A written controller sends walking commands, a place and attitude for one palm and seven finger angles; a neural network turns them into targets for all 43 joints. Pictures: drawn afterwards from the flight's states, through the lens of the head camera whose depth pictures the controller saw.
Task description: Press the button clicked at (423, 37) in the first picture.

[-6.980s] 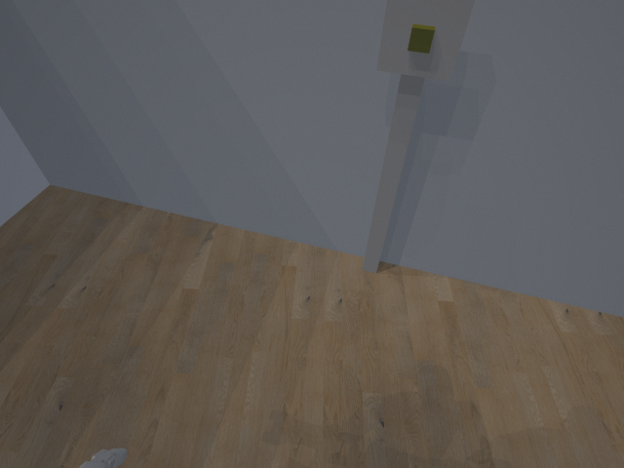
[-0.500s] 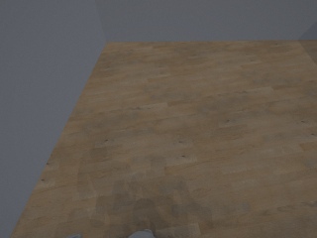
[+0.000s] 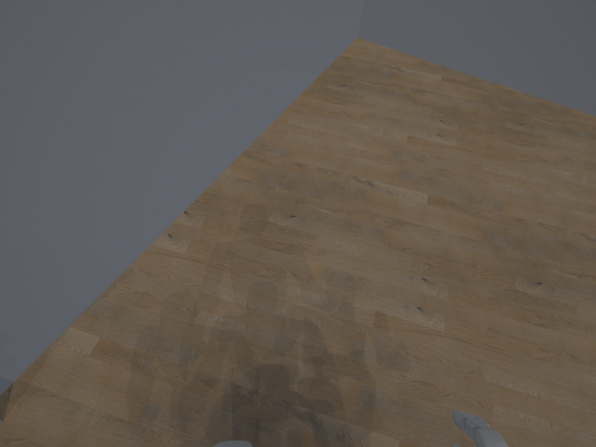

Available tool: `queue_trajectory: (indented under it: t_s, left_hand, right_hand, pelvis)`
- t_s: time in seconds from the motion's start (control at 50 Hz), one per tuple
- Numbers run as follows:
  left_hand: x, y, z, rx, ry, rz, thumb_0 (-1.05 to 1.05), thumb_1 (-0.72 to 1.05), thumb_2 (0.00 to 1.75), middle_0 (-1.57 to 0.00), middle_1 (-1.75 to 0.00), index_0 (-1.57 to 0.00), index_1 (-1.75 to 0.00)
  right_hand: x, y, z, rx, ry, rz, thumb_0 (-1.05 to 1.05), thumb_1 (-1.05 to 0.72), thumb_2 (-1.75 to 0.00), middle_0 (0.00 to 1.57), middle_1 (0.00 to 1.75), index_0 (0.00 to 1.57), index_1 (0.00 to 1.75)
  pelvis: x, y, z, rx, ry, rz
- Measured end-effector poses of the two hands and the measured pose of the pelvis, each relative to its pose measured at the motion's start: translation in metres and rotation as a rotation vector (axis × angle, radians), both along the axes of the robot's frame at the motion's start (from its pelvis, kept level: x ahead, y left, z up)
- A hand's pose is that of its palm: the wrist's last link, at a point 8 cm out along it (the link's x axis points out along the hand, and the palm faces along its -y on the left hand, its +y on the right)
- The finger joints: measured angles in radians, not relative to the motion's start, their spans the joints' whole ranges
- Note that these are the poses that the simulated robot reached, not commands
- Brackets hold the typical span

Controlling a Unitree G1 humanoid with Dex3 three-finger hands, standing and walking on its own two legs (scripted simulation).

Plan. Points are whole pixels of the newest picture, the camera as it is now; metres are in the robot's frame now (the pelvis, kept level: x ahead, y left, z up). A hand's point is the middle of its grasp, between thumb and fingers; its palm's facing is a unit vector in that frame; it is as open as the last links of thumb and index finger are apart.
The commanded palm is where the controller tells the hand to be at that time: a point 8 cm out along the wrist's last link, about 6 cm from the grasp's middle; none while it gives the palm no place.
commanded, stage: turn to face it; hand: left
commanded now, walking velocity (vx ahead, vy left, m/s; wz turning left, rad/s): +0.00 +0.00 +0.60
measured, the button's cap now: out of the picture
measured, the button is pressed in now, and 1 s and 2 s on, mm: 0 0 0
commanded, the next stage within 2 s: take the last steps up to it in 1.84 s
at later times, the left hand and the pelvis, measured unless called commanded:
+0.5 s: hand (143, 434) +0.13 +0.23 -0.12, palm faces +0.23 -0.94 -0.25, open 7.4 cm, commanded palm none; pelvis +0.02 +0.00 +0.02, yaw +16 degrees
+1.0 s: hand out of the picture -0.08 +0.18 -0.15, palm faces +0.58 -0.77 -0.27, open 7.4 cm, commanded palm none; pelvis +0.00 -0.01 +0.01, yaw +36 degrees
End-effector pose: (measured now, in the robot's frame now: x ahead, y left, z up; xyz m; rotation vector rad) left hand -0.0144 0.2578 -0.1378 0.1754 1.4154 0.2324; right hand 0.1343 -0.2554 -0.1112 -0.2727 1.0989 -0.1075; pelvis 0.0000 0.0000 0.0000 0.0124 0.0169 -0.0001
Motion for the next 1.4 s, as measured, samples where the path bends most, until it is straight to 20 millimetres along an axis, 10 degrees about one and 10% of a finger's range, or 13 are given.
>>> queue_trajectory:
  t_s: [0.28,0.58,0.86,1.12,1.4]
  left_hand:
    - [0.079,0.039,0.024,0.004,-0.257,0.064,0.01,0.91,0.90,-0.20,-0.30,-0.19,-0.29]
    - [0.125,-0.002,0.053,0.088,-0.431,0.101,0.01,0.91,0.90,-0.20,-0.30,-0.20,-0.30]
    - [-0.009,-0.040,0.051,0.115,-0.273,0.378,0.01,0.90,0.90,-0.21,-0.30,-0.20,-0.30]
    - [-0.172,-0.035,-0.008,0.014,-0.040,0.681,0.01,0.90,0.90,-0.20,-0.30,-0.20,-0.30]
    - [-0.170,0.006,0.022,0.084,-0.233,0.765,0.01,0.91,0.90,-0.20,-0.30,-0.19,-0.30]
  right_hand:
    - [-0.004,0.040,0.026,-0.030,0.051,0.077,0.00,-0.90,-0.89,0.20,0.30,0.21,0.30]
    - [-0.045,-0.011,-0.017,0.008,0.259,0.094,0.00,-0.90,-0.89,0.20,0.30,0.21,0.30]
    - [0.035,-0.005,-0.015,0.002,0.220,0.337,0.00,-0.91,-0.90,0.19,0.30,0.20,0.30]
    - [0.107,0.133,0.016,-0.056,-0.019,0.665,0.00,-0.91,-0.90,0.19,0.30,0.20,0.30]
    - [0.060,0.172,0.029,-0.037,0.026,0.753,0.00,-0.90,-0.89,0.20,0.30,0.21,0.30]
  pelvis:
    - [0.010,0.023,0.024,-0.056,-0.017,0.151]
    - [0.022,-0.021,0.011,-0.007,0.008,0.328]
    - [0.015,-0.035,0.020,0.031,-0.044,0.536]
    - [-0.020,0.010,0.002,-0.016,-0.036,0.693]
    - [-0.043,0.026,0.024,-0.048,-0.057,0.843]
